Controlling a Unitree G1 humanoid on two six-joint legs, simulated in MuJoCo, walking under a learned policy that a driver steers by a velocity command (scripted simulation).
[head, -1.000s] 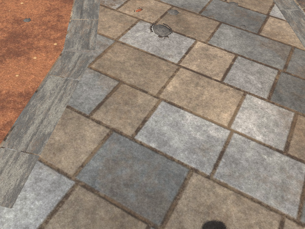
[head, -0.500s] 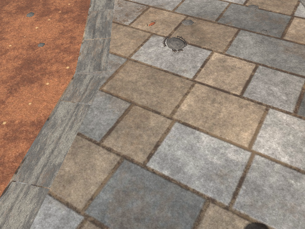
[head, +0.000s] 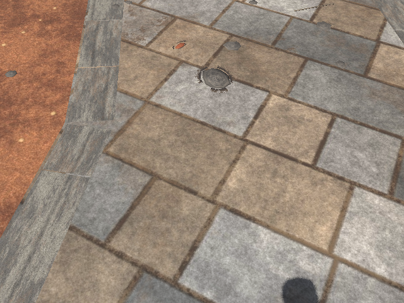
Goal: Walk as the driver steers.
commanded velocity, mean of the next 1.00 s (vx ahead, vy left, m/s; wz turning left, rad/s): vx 0.50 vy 0.00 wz -0.12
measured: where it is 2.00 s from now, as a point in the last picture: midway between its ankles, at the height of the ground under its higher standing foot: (260, 164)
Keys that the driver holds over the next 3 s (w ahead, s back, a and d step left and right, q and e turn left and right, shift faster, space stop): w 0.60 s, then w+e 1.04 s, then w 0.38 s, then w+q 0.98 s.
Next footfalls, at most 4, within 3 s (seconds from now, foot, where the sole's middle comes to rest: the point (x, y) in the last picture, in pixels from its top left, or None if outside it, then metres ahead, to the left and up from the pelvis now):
0.32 right None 0.35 -0.16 -0.78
0.84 left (182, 253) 0.64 0.08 -0.78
1.36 right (268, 203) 0.84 -0.25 -0.78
1.88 left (253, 133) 1.20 -0.23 -0.78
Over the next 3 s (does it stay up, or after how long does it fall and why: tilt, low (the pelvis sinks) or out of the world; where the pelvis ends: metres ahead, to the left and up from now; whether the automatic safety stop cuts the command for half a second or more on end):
stays up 1.53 -0.47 -0.01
